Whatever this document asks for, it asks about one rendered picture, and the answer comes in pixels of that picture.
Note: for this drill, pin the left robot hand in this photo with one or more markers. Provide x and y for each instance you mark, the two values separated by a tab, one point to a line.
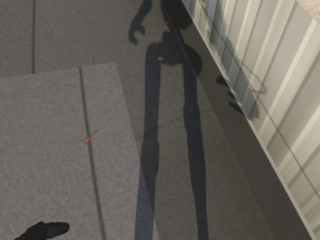
44	231

